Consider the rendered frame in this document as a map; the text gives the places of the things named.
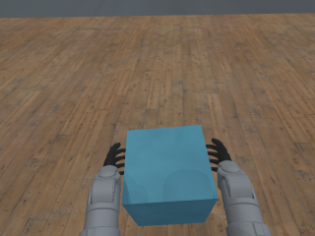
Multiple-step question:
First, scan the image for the robot left hand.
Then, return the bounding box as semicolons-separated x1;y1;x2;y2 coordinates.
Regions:
103;143;126;175

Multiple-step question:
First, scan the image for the carton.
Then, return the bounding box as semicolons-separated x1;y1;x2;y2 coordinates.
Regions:
122;125;219;227

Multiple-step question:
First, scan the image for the robot right forearm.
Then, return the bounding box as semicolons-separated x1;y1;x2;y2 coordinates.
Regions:
217;160;272;236

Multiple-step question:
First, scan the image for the robot right hand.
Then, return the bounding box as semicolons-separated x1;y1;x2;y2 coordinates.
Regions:
206;138;232;172

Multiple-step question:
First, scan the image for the robot left forearm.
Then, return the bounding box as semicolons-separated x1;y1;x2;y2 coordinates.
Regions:
79;165;121;236

